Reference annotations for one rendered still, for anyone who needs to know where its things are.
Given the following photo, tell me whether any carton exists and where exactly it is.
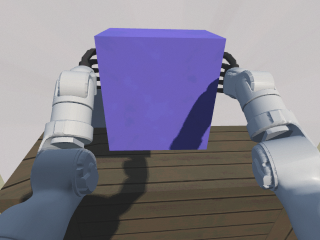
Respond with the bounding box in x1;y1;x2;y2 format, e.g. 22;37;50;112
94;28;226;151

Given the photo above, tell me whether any robot left hand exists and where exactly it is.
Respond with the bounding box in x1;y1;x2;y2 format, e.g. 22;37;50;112
79;48;101;90

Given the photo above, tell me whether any robot right hand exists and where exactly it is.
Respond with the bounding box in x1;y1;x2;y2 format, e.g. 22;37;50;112
217;52;239;93

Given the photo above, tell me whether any left robot forearm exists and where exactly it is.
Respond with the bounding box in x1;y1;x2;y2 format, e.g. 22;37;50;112
30;65;97;190

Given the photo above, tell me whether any right robot forearm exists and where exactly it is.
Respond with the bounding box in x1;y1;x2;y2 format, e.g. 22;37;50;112
223;67;320;158

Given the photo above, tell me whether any robot left upper arm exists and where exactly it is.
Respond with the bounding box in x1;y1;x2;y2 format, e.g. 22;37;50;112
0;148;99;240

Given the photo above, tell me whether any pedestal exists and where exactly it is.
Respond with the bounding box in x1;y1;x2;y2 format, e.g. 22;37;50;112
0;125;298;240

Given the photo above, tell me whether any robot right upper arm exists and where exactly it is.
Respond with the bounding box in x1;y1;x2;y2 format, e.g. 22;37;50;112
251;135;320;240

